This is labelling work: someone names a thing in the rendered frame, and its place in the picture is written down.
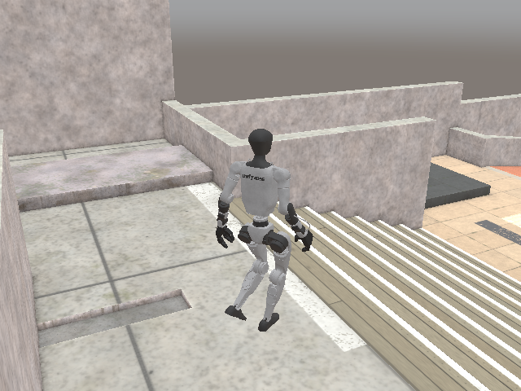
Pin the right robot hand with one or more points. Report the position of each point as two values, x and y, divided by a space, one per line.
307 241

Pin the robot right shin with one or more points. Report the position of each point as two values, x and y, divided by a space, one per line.
273 295

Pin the left robot forearm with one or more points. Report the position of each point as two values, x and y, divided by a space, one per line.
222 213

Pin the left robot upper arm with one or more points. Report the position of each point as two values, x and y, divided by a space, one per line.
231 182

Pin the left robot hand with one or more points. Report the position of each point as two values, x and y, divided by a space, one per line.
227 233

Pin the robot shin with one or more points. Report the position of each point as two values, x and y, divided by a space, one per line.
273 295
249 285

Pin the robot left shin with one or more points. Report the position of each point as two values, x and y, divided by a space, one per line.
249 285

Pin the right robot upper arm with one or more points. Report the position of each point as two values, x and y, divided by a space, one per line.
282 177

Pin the right robot forearm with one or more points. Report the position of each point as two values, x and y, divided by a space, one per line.
294 222

